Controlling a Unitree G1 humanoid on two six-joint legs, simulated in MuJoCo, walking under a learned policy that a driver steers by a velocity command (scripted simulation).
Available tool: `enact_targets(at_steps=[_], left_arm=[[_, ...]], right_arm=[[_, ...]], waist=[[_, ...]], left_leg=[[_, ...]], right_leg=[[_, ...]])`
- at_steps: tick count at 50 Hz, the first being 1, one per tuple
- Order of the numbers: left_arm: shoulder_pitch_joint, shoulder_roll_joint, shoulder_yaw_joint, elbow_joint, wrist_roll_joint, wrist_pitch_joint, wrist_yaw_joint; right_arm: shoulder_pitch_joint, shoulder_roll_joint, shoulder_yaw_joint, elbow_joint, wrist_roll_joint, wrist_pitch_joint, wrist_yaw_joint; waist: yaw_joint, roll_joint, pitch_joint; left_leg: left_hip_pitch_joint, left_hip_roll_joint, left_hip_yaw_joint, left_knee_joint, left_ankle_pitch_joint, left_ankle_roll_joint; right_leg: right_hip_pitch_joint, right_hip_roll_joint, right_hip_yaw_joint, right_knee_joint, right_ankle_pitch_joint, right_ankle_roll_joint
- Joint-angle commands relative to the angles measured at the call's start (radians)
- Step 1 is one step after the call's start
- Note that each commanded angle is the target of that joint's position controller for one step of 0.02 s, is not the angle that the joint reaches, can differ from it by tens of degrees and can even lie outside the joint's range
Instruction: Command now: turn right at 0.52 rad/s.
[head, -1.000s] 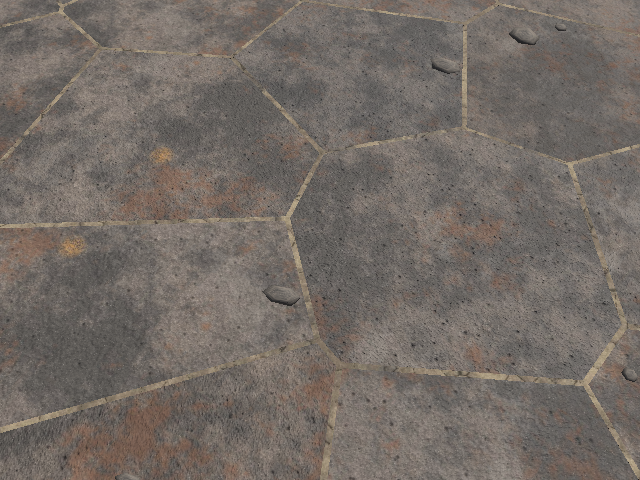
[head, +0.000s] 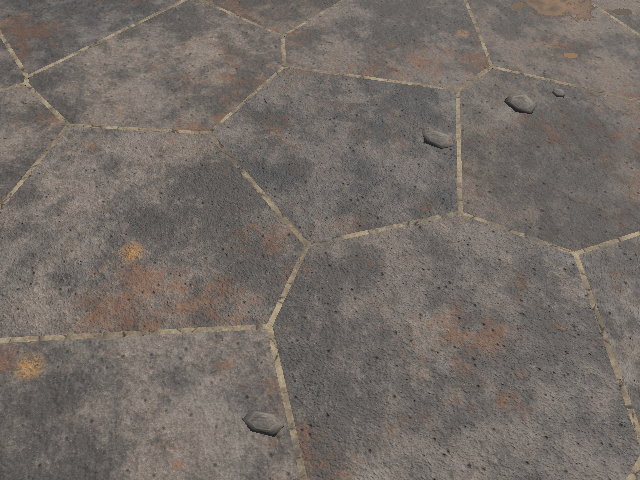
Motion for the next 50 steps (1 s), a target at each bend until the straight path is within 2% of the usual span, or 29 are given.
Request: enact_targets(at_steps=[1,3,4,5,6,7,8,9,10,12,13,17,22,24,26,27,28,29,30,31,32,34,40,43,45,47,48,49,50], left_arm=[[-0.051,0.067,0.012,-0.111,-0.001,-0.010,-0.018],[0.017,0.076,0.023,-0.094,0.005,-0.007,-0.017],[0.059,0.106,0.037,-0.086,0.010,-0.008,-0.005],[0.105,0.222,0.067,-0.099,0.011,-0.010,0.014],[0.119,0.283,0.071,-0.116,0.045,-0.025,0.008],[0.128,0.220,0.054,-0.114,0.053,-0.045,0.000],[0.080,0.192,0.042,-0.109,0.046,-0.057,0.003],[0.027,0.170,0.039,-0.111,0.028,-0.057,0.011],[0.006,0.146,0.031,-0.110,0.007,-0.052,0.019],[0.008,0.129,0.021,-0.116,0.009,-0.046,0.031],[0.011,0.127,0.020,-0.119,0.013,-0.048,0.035],[0.046,0.146,0.025,-0.107,0.014,-0.063,0.044],[0.099,0.149,0.018,-0.076,0.012,-0.075,0.025],[0.092,0.143,0.012,-0.071,0.011,-0.075,0.017],[0.082,0.105,-0.003,-0.071,0.014,-0.073,0.014],[0.065,0.056,-0.019,-0.079,0.018,-0.077,0.014],[0.068,-0.016,-0.038,-0.103,0.014,-0.089,0.014],[0.023,0.038,-0.027,-0.142,-0.004,-0.105,0.023],[0.023,0.109,-0.006,-0.132,-0.009,-0.116,0.024],[0.035,0.110,-0.003,-0.114,-0.003,-0.121,0.018],[0.035,0.099,-0.004,-0.105,0.008,-0.125,0.013],[0.005,0.066,-0.008,-0.106,0.016,-0.130,0.003],[-0.126,-0.017,-0.037,-0.128,0.018,-0.136,-0.010],[-0.191,-0.011,-0.038,-0.139,0.006,-0.142,-0.027],[-0.211,0.006,-0.034,-0.150,0.000,-0.146,-0.036],[-0.189,0.034,-0.023,-0.150,0.002,-0.150,-0.039],[-0.126,0.059,-0.010,-0.138,0.006,-0.152,-0.035],[0.012,0.096,0.013,-0.099,0.010,-0.150,-0.025],[0.194,0.150,0.033,-0.064,0.019,-0.146,-0.012]], right_arm=[[0.008,-0.209,-0.061,-0.048,0.015,-0.005,0.002],[-0.013,-0.203,-0.059,-0.044,0.035,-0.015,0.007],[0.039,-0.174,-0.052,-0.021,0.032,-0.025,0.014],[0.058,-0.124,-0.037,-0.038,-0.011,-0.031,0.019],[-0.029,-0.089,-0.020,-0.101,-0.030,-0.036,0.014],[-0.077,-0.146,-0.036,-0.097,-0.012,-0.033,0.011],[-0.080,-0.154,-0.040,-0.092,0.006,-0.028,0.008],[-0.060,-0.152,-0.044,-0.071,0.002,-0.022,-0.001],[-0.044,-0.166,-0.050,-0.067,-0.007,-0.019,-0.006],[-0.026,-0.149,-0.048,-0.065,-0.004,-0.027,0.009],[-0.031,-0.141,-0.045,-0.068,0.002,-0.035,0.016],[-0.083,-0.115,-0.031,-0.076,0.006,-0.074,0.035],[-0.091,-0.112,-0.021,-0.078,0.019,-0.110,0.060],[-0.058,-0.115,-0.022,-0.072,0.026,-0.122,0.064],[0.026,-0.113,-0.026,-0.047,0.020,-0.131,0.060],[0.113,-0.137,-0.031,-0.032,0.013,-0.136,0.052],[0.191,-0.214,-0.045,-0.015,-0.004,-0.136,0.046],[0.277,-0.267,-0.066,0.015,-0.013,-0.132,0.058],[0.255,-0.209,-0.047,0.011,0.003,-0.135,0.061],[0.224,-0.173,-0.034,0.002,0.009,-0.134,0.059],[0.197,-0.159,-0.028,-0.007,0.007,-0.131,0.056],[0.171,-0.141,-0.015,-0.009,0.002,-0.126,0.053],[0.220,-0.157,-0.012,0.032,0.015,-0.110,0.041],[0.264,-0.181,-0.015,0.058,0.023,-0.101,0.042],[0.275,-0.190,-0.018,0.072,0.030,-0.094,0.041],[0.274,-0.202,-0.023,0.082,0.033,-0.084,0.038],[0.262,-0.213,-0.025,0.083,0.034,-0.078,0.036],[0.254,-0.208,-0.022,0.081,0.032,-0.074,0.034],[0.243,-0.170,-0.004,0.059,0.014,-0.077,0.033]], waist=[[-0.025,0.199,-0.111],[0.021,0.181,-0.114],[0.032,0.113,-0.131],[0.025,-0.132,-0.173],[0.055,-0.307,-0.214],[0.103,-0.150,-0.243],[0.070,-0.119,-0.184],[0.043,-0.068,-0.150],[0.027,-0.072,-0.143],[0.018,-0.117,-0.138],[0.022,-0.136,-0.124],[0.046,-0.142,-0.091],[0.074,-0.140,-0.064],[0.045,-0.126,-0.046],[-0.007,-0.105,-0.053],[-0.045,-0.061,-0.074],[-0.045,0.123,-0.084],[-0.074,0.265,-0.053],[-0.062,0.190,0.010],[-0.042,0.162,0.024],[-0.031,0.144,0.013],[-0.023,0.130,0.023],[-0.065,0.120,0.014],[-0.085,0.122,0.027],[-0.075,0.128,0.041],[-0.041,0.132,0.030],[0.006,0.133,-0.011],[0.082,0.115,-0.100],[0.165,0.077,-0.245]], left_leg=[[0.132,0.235,-0.125,-0.054,0.542,0.205],[0.080,0.219,-0.082,0.031,0.480,0.155],[0.006,0.177,-0.025,0.136,0.379,0.092],[-0.231,0.083,0.067,0.416,0.041,-0.012],[-0.455,-0.067,-0.023,0.634,-0.436,-0.063],[-0.467,-0.039,-0.133,0.760,-0.420,-0.060],[-0.473,-0.024,-0.142,0.769,-0.334,-0.045],[-0.472,-0.011,-0.145,0.725,-0.249,-0.043],[-0.460,0.000,-0.146,0.667,-0.174,-0.045],[-0.414,-0.020,-0.125,0.614,-0.058,-0.046],[-0.417,-0.028,-0.120,0.555,-0.031,-0.046],[-0.365,-0.049,-0.124,0.293,0.014,-0.045],[-0.218,-0.057,-0.091,0.133,0.020,-0.016],[-0.129,-0.062,-0.076,0.054,0.049,0.014],[0.026,-0.060,-0.072,-0.022,0.065,0.041],[0.141,0.022,-0.161,-0.053,0.010,0.070],[0.274,0.174,-0.420,-0.158,-0.219,0.152],[0.292,0.328,-0.756,-0.282,-0.441,0.275],[0.267,0.333,-0.760,-0.286,-0.488,0.292],[0.260,0.285,-0.669,-0.281,-0.431,0.264],[0.251,0.245,-0.588,-0.285,-0.349,0.240],[0.191,0.189,-0.457,-0.313,-0.155,0.214],[0.127,0.116,-0.208,-0.331,0.220,0.199],[0.120,0.139,-0.187,-0.322,0.244,0.197],[0.161,0.174,-0.200,-0.308,0.273,0.190],[0.207,0.197,-0.209,-0.258,0.407,0.172],[0.212,0.186,-0.195,-0.178,0.578,0.158],[0.175,0.142,-0.159,-0.018,0.707,0.135],[-0.001,0.098,-0.136,0.233,0.552,0.101]], right_leg=[[0.034,0.012,-0.066,-0.154,0.033,-0.022],[0.167,0.043,-0.095,-0.348,0.184,-0.069],[0.298,0.044,-0.046,-0.446,0.334,-0.105],[0.507,-0.167,0.256,-0.465,0.715,-0.192],[0.525,-0.389,0.574,-0.473,0.928,-0.430],[0.504,-0.371,0.520,-0.496,0.818,-0.460],[0.446,-0.310,0.424,-0.498,0.717,-0.402],[0.402,-0.248,0.365,-0.503,0.599,-0.344],[0.369,-0.213,0.346,-0.528,0.426,-0.315],[0.308,-0.160,0.356,-0.598,0.064,-0.308],[0.302,-0.156,0.375,-0.627,-0.040,-0.312],[0.299,-0.156,0.396,-0.635,-0.061,-0.310],[0.225,-0.170,0.427,-0.614,-0.102,-0.310],[0.180,-0.163,0.444,-0.594,-0.142,-0.295],[0.111,-0.109,0.427,-0.528,-0.169,-0.255],[0.031,-0.064,0.377,-0.409,-0.169,-0.214],[-0.156,0.059,0.202,-0.153,-0.138,-0.150],[-0.338,0.079,0.123,0.082,-0.209,-0.123],[-0.416,0.029,0.155,0.207,-0.166,-0.126],[-0.433,0.001,0.142,0.249,-0.077,-0.126],[-0.429,-0.022,0.115,0.248,-0.004,-0.123],[-0.382,-0.060,0.091,0.194,0.115,-0.106],[-0.223,-0.043,0.004,-0.133,0.352,-0.052],[-0.134,-0.019,-0.015,-0.255,0.402,-0.057],[-0.117,-0.018,-0.003,-0.303,0.385,-0.084],[-0.053,-0.005,0.000,-0.343,0.333,-0.117],[0.051,0.018,-0.015,-0.366,0.314,-0.138],[0.251,0.037,-0.032,-0.390,0.325,-0.167],[0.561,-0.079,0.072,-0.342,0.326,-0.214]])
